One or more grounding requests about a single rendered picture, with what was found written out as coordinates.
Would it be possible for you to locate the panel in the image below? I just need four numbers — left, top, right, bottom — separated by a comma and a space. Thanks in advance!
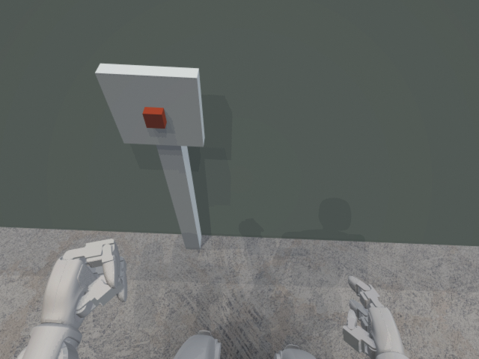
95, 64, 205, 250

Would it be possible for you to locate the robot left thigh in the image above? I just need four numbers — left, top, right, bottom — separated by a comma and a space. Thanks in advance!
174, 334, 221, 359

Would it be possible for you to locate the robot left forearm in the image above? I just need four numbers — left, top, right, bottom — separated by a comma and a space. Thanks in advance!
16, 323, 82, 359

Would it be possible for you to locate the robot right hand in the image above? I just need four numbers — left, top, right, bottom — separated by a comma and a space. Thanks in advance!
343, 276, 404, 359

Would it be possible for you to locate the button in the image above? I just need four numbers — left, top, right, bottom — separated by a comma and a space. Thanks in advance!
143, 107, 167, 129

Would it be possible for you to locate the robot left hand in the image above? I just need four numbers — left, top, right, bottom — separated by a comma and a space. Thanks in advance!
40, 239, 127, 329

